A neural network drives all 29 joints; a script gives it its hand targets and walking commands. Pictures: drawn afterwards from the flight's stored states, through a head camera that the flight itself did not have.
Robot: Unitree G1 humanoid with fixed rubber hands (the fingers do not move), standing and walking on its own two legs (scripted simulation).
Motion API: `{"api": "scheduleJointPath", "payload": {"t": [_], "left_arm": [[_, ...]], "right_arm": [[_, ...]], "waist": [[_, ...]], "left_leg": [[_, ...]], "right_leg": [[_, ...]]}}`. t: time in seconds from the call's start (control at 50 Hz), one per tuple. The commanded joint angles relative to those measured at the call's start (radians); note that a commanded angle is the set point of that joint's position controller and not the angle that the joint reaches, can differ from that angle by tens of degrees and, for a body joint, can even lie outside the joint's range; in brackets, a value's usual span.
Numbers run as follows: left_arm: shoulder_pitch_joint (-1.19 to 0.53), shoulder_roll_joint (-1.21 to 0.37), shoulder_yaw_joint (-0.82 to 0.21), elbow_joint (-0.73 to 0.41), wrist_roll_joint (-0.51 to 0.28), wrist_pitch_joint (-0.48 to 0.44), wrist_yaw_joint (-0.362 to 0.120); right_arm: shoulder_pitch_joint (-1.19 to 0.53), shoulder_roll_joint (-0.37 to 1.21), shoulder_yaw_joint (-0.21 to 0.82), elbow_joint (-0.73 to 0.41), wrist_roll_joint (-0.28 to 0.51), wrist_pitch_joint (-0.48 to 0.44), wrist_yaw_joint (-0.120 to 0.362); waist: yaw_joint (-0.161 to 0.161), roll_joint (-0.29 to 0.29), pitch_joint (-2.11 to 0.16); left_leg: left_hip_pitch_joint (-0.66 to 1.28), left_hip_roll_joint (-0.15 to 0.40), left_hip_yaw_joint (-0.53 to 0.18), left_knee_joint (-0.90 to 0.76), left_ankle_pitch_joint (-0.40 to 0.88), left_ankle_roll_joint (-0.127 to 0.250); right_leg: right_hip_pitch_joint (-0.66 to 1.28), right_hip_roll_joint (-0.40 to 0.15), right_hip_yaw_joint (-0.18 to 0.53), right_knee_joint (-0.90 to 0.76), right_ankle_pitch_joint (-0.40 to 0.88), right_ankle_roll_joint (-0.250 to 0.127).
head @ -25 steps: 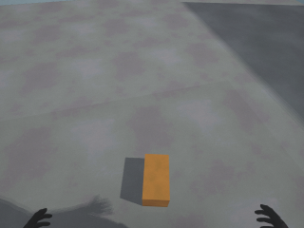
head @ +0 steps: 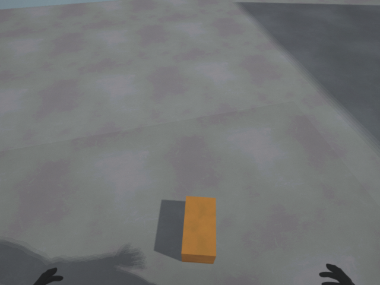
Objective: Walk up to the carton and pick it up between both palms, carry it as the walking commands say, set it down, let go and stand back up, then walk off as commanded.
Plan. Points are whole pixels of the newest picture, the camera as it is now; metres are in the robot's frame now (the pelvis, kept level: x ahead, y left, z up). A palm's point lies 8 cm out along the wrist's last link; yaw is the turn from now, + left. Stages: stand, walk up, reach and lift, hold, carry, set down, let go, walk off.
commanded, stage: walk up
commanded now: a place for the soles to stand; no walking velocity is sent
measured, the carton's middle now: (199, 229) +0.47 -0.03 -0.70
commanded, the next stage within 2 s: reach and lift in 0.42 s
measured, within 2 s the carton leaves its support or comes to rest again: neither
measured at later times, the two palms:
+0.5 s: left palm out of the picture +0.14 +0.32 -0.09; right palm (347, 282) +0.15 -0.32 -0.09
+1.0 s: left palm (87, 238) +0.25 +0.27 -0.12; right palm (307, 241) +0.24 -0.28 -0.13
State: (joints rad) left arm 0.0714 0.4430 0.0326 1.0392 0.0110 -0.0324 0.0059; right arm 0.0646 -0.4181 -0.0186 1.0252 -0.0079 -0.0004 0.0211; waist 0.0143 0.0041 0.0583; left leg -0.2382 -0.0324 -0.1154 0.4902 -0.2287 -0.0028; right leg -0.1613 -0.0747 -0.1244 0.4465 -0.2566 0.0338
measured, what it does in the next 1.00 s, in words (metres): stands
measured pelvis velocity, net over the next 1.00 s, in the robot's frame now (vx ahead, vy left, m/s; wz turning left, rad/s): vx -0.01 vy -0.01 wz -0.11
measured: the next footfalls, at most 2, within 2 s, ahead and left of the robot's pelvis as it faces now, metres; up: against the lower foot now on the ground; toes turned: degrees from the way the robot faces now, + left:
none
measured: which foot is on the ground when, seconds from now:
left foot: down 0.00-1.00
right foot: down 0.00-1.00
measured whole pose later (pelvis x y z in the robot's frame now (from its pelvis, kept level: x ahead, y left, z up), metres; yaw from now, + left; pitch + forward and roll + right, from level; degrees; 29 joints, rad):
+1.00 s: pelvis -0.01 -0.01 -0.04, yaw -6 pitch +13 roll +0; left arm -0.15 0.31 0.22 0.64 0.02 0.18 -0.04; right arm -0.21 -0.27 -0.11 0.62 -0.07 0.21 -0.01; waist 0.06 -0.01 0.07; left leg -0.68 0.02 -0.02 0.84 -0.37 -0.03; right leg -0.67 -0.02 0.01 0.83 -0.38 0.02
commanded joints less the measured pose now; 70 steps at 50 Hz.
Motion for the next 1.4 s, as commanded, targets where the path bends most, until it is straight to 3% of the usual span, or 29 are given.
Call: {"api": "scheduleJointPath", "payload": {"t": [0.0, 0.4, 0.42, 0.44, 0.46, 0.5, 0.56, 0.62, 0.68, 0.78, 0.86, 0.96, 1.1, 1.22, 1.38], "left_arm": [[-0.033, 0.185, 0.035, -0.044, -0.001, -0.006, 0.006], [-0.040, 0.182, 0.044, -0.057, 0.002, 0.002, 0.006], [-0.173, 0.034, 0.109, -0.408, -0.034, 0.053, -0.021], [-0.122, 0.057, 0.135, -0.443, 0.002, 0.093, -0.030], [-0.090, 0.073, 0.159, -0.459, 0.030, 0.122, -0.035], [-0.004, 0.077, 0.182, -0.490, 0.071, 0.173, -0.048], [0.004, 0.068, 0.212, -0.534, 0.083, 0.216, -0.051], [-0.014, 0.062, 0.236, -0.538, 0.079, 0.220, -0.055], [-0.037, 0.044, 0.237, -0.540, 0.063, 0.210, -0.054], [-0.093, 0.043, 0.233, -0.530, 0.041, 0.194, -0.052], [-0.184, 0.032, 0.226, -0.508, 0.029, 0.186, -0.048], [-0.301, 0.008, 0.215, -0.478, 0.007, 0.196, -0.043], [-0.512, -0.025, 0.199, -0.442, -0.018, 0.221, -0.030], [-0.711, -0.050, 0.216, -0.425, -0.024, 0.239, -0.007], [-0.958, -0.058, 0.240, -0.376, -0.020, 0.241, 0.019]], "right_arm": [[-0.026, -0.187, -0.035, -0.044, 0.000, -0.006, -0.006], [-0.022, -0.183, -0.038, -0.069, -0.003, 0.000, -0.007], [-0.154, -0.078, -0.127, -0.419, -0.051, 0.030, 0.021], [-0.101, -0.056, -0.121, -0.380, -0.047, 0.080, 0.037], [-0.072, -0.081, -0.150, -0.381, -0.057, 0.111, 0.038], [-0.015, -0.116, -0.175, -0.420, -0.090, 0.170, 0.037], [-0.047, -0.099, -0.182, -0.477, -0.099, 0.202, 0.037], [-0.101, -0.064, -0.142, -0.533, -0.076, 0.205, 0.039], [-0.138, -0.035, -0.114, -0.550, -0.057, 0.202, 0.031], [-0.171, -0.007, -0.114, -0.534, -0.056, 0.201, 0.000], [-0.244, 0.007, -0.121, -0.507, -0.064, 0.194, -0.022], [-0.352, 0.019, -0.131, -0.479, -0.066, 0.198, -0.036], [-0.552, 0.046, -0.138, -0.443, -0.048, 0.214, -0.036], [-0.756, 0.047, -0.155, -0.423, -0.040, 0.222, -0.034], [-0.995, 0.055, -0.187, -0.362, -0.047, 0.228, -0.052]], "waist": [[-0.004, 0.002, -0.101], [-0.001, 0.006, -0.097], [-0.024, -0.026, 0.034], [0.014, 0.028, 0.032], [0.013, 0.039, 0.003], [-0.008, 0.012, -0.034], [0.031, 0.009, -0.056], [0.076, 0.002, -0.088], [0.090, -0.007, -0.127], [0.070, -0.009, -0.265], [0.049, -0.008, -0.353], [0.036, -0.016, -0.419], [0.028, -0.001, -0.471], [0.041, 0.019, -0.561], [0.032, 0.009, -0.707]], "left_leg": [[-0.016, 0.101, -0.083, -0.060, 0.258, 0.062], [-0.014, 0.098, -0.079, -0.057, 0.264, 0.063], [-0.151, -0.020, 0.100, -0.023, 0.076, -0.026], [-0.192, -0.010, 0.122, -0.033, 0.018, -0.042], [-0.204, -0.008, 0.153, -0.039, -0.020, -0.050], [-0.172, -0.003, 0.164, -0.050, -0.046, -0.043], [-0.109, -0.020, 0.184, -0.032, -0.025, -0.046], [-0.105, -0.028, 0.197, 0.026, 0.044, -0.042], [-0.152, -0.028, 0.195, 0.099, 0.137, -0.039], [-0.208, -0.030, 0.175, 0.208, 0.316, -0.044], [-0.257, -0.020, 0.154, 0.270, 0.369, -0.053], [-0.327, -0.016, 0.146, 0.302, 0.319, -0.054], [-0.420, -0.013, 0.135, 0.317, 0.172, -0.049], [-0.461, -0.012, 0.133, 0.339, 0.079, -0.047], [-0.519, -0.023, 0.142, 0.382, 0.051, -0.040]], "right_leg": [[0.079, -0.087, 0.104, -0.060, 0.089, -0.077], [0.089, -0.089, 0.101, -0.054, 0.089, -0.082], [-0.138, 0.118, 0.040, 0.046, 0.039, 0.002], [-0.067, 0.117, 0.027, 0.061, 0.006, 0.003], [0.001, 0.118, 0.036, 0.075, 0.014, -0.001], [0.073, 0.124, 0.036, 0.068, 0.018, 0.000], [0.049, 0.120, 0.055, 0.060, 0.000, 0.000], [0.029, 0.119, 0.093, 0.092, 0.033, 0.011], [-0.010, 0.123, 0.122, 0.160, 0.115, 0.016], [-0.087, 0.129, 0.143, 0.259, 0.305, 0.009], [-0.178, 0.122, 0.144, 0.309, 0.354, 0.010], [-0.280, 0.116, 0.137, 0.340, 0.302, 0.007], [-0.433, 0.118, 0.116, 0.369, 0.133, -0.010], [-0.544, 0.122, 0.103, 0.398, 0.015, -0.021], [-0.632, 0.141, 0.084, 0.444, -0.019, -0.013]]}}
